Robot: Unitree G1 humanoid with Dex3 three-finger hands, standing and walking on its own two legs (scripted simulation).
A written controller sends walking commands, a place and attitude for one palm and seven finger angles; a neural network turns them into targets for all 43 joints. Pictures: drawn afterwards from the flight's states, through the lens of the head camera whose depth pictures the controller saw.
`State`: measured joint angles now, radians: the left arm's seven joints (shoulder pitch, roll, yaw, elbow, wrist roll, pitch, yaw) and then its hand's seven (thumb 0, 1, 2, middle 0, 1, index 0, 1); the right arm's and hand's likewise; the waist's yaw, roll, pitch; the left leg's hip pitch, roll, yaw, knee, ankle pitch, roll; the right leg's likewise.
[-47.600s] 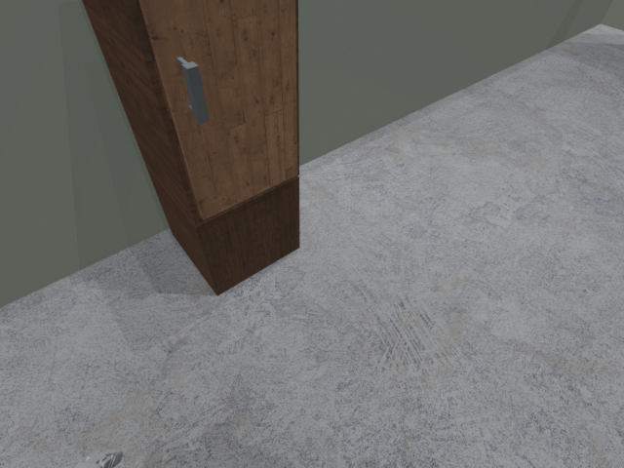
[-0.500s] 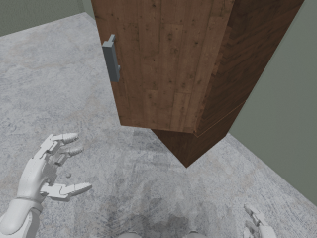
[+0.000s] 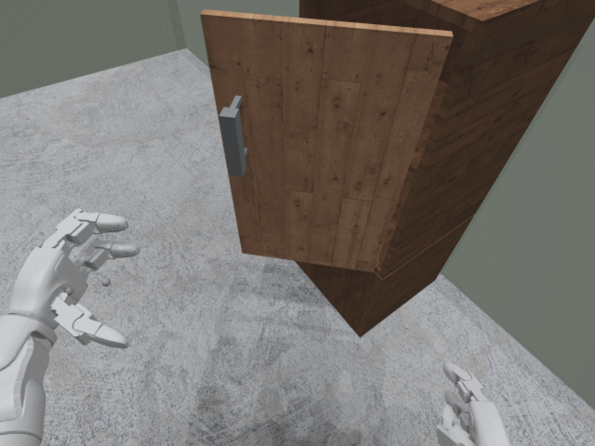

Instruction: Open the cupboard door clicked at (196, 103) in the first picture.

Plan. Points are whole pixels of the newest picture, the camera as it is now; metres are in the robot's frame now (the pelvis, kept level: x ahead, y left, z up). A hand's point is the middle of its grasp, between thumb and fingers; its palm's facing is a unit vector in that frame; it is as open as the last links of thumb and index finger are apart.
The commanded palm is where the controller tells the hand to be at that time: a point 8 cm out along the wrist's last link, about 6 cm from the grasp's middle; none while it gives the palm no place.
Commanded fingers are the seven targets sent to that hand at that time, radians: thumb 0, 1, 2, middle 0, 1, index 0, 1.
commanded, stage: raise the hand with hooked fingers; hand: left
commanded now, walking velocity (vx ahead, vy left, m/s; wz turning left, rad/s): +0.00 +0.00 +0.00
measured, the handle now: (237, 136) +0.58 +0.16 +0.09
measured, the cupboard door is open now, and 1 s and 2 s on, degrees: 45 45 45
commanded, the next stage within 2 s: move the hooked fingers beside the handle in 0.64 s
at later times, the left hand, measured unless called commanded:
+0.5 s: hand (109, 264) +0.29 +0.26 +0.11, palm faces -0.02 -1.00 -0.04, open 14.0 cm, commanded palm +0.26 +0.30 +0.11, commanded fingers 0.00 -0.50 0.30 -0.30 -1.20 -0.30 -1.20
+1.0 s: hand (126, 242) +0.32 +0.25 +0.11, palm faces -0.03 -1.00 -0.03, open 14.0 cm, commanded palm +0.31 +0.30 +0.10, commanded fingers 0.00 -0.50 0.30 -0.30 -1.20 -0.30 -1.20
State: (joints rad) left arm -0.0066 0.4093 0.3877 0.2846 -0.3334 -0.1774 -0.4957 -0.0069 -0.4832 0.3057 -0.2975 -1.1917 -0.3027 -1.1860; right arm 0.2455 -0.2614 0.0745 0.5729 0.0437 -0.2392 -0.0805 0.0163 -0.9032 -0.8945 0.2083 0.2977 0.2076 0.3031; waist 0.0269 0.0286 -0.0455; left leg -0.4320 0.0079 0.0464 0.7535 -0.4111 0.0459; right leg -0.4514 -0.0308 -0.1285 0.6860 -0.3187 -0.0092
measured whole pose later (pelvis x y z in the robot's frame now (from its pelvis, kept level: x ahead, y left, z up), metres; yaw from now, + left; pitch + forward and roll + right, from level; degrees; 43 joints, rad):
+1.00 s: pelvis -0.01 -0.02 +0.00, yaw +0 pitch +5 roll -1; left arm -0.29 0.47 0.42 0.61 -0.30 -0.19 -0.55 -0.01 -0.51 0.30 -0.30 -1.21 -0.30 -1.20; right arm 0.26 -0.29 0.06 0.61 0.05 -0.21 -0.11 0.02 -0.90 -0.89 0.21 0.30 0.21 0.30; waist 0.00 0.02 -0.03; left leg -0.42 0.02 0.05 0.70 -0.37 0.03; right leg -0.45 -0.02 -0.13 0.66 -0.29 -0.03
